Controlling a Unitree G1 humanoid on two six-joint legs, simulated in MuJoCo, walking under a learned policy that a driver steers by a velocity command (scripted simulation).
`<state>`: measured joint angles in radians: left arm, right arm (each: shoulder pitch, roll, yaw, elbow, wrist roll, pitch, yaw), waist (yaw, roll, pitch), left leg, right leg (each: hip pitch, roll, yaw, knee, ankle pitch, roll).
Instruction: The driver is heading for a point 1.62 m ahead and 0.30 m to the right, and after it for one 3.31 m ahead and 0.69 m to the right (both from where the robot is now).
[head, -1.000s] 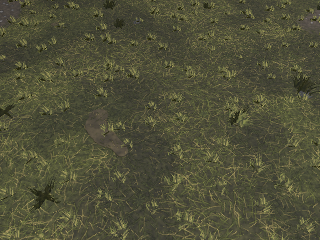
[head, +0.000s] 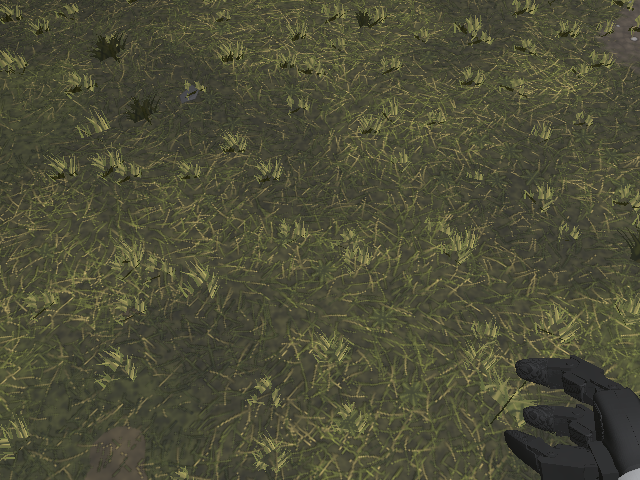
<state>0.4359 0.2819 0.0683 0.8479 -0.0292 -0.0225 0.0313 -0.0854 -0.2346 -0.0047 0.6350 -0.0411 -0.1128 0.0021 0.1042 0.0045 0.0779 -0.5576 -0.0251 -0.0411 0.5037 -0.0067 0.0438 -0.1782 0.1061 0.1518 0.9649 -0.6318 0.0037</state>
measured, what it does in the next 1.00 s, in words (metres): walks ahead, turning right: right foot, then left foot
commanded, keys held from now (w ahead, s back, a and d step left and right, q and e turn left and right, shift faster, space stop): e+shift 0.34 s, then shift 0.66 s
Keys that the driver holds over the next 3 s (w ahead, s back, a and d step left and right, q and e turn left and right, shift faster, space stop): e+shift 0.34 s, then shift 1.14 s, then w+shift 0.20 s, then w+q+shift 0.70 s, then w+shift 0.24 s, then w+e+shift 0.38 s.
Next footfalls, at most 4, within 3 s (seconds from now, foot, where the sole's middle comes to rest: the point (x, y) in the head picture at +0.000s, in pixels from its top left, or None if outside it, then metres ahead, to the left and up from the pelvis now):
0.38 right None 0.12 -0.14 -0.75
0.78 left None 0.22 0.08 -0.75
1.80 right None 0.18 -0.22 -0.75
2.26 left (443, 386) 0.62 -0.16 -0.75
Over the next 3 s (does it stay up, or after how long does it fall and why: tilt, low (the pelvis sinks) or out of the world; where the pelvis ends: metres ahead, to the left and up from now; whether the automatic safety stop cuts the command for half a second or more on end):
stays up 1.13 -0.16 0.03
